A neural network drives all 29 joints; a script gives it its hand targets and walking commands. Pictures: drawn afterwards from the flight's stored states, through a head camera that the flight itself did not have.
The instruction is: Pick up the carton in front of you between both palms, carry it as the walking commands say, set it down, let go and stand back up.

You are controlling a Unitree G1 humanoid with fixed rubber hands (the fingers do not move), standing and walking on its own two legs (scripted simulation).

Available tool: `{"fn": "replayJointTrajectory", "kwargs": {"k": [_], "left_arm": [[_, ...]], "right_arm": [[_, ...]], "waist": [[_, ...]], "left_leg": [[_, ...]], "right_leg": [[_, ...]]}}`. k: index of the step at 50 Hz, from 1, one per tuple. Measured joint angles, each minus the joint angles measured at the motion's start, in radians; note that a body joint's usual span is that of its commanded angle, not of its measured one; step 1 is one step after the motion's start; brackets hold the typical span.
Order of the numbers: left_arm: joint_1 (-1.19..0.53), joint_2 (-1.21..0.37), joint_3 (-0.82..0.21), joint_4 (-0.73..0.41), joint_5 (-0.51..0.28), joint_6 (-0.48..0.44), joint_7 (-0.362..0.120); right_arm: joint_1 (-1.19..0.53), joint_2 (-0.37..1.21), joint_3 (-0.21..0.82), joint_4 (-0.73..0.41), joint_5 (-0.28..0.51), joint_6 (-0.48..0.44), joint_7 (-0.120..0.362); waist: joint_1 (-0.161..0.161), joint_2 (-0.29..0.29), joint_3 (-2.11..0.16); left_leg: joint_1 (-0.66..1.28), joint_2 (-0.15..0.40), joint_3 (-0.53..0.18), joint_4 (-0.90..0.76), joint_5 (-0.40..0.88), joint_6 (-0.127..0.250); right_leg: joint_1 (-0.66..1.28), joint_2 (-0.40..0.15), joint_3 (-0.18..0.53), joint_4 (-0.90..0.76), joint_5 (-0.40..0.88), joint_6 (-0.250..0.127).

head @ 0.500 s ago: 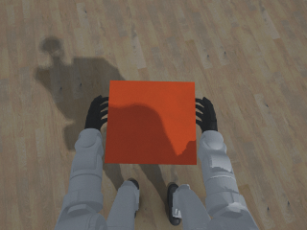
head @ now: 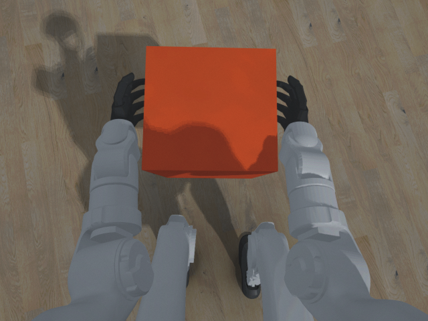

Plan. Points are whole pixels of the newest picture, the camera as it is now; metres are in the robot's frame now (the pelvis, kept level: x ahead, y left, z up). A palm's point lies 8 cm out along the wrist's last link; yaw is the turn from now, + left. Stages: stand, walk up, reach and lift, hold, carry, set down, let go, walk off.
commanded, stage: set down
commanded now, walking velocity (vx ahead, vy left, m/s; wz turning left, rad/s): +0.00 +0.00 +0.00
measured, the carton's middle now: (210, 126) +0.47 +0.06 -0.15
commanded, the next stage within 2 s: none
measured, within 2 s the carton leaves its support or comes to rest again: rests again in 1.26 s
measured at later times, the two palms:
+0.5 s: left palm (135, 129) +0.48 +0.23 -0.23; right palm (261, 127) +0.51 -0.07 -0.23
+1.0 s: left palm (142, 131) +0.50 +0.24 -0.34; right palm (249, 129) +0.53 -0.06 -0.34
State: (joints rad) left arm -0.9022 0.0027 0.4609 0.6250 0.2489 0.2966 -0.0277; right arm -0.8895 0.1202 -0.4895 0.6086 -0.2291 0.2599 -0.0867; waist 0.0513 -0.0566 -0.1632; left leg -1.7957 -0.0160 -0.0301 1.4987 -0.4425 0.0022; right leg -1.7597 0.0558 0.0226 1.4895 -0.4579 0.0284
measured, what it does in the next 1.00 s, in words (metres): lowers itself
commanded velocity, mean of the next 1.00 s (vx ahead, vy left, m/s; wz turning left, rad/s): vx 0.00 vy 0.00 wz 0.00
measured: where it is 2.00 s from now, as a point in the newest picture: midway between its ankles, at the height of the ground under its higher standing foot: (215, 273)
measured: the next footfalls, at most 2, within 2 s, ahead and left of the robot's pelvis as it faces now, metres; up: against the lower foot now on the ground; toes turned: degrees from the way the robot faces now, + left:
none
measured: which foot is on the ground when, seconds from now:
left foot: down 0.00-1.00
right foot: down 0.00-1.00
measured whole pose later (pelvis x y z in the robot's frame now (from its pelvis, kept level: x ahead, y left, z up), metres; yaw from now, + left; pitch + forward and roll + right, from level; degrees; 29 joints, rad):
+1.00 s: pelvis -0.02 +0.00 -0.19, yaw -1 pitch +40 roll -3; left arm -1.36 0.27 0.30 0.85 0.01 0.27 0.05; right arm -1.38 -0.14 -0.27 0.88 0.01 0.22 -0.20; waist 0.11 -0.05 0.28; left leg -2.28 -0.02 -0.02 2.16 -0.57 0.01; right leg -2.24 0.10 0.02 2.15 -0.61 0.06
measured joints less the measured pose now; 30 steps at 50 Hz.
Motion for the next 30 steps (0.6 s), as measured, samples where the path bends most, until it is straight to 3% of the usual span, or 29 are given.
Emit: {"fn": "replayJointTrajectory", "kwargs": {"k": [30], "left_arm": [[-0.332,0.175,-0.043,0.119,-0.102,-0.006,0.030]], "right_arm": [[-0.356,-0.143,0.089,0.131,0.104,-0.002,-0.081]], "waist": [[0.045,-0.009,0.256]], "left_leg": [[-0.429,-0.003,-0.010,0.443,-0.066,-0.012]], "right_leg": [[-0.426,0.031,-0.015,0.448,-0.090,0.011]]}}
